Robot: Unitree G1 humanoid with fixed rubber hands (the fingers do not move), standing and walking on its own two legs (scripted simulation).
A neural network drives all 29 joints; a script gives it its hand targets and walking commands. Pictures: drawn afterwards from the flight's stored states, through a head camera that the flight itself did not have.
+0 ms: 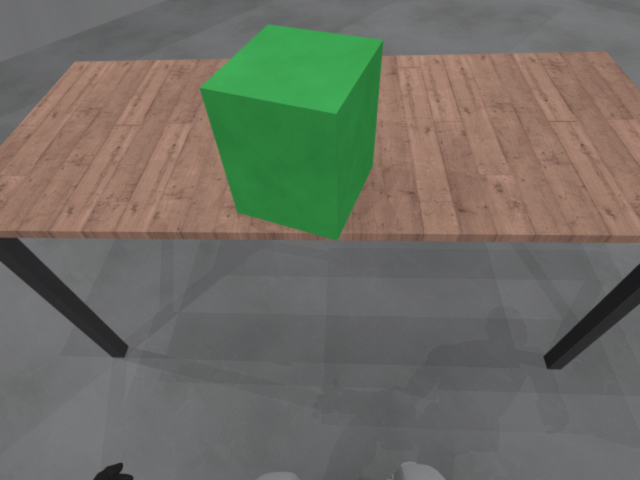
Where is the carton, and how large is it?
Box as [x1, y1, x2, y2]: [200, 24, 382, 240]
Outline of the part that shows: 268,24 200,87 237,212 337,240 372,165 382,40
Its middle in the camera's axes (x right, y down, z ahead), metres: -0.03 -0.19 +0.66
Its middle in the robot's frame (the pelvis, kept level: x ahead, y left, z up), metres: +0.63 +0.07 +0.07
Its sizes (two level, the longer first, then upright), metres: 0.210 0.200 0.250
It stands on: a table, 0.68 m high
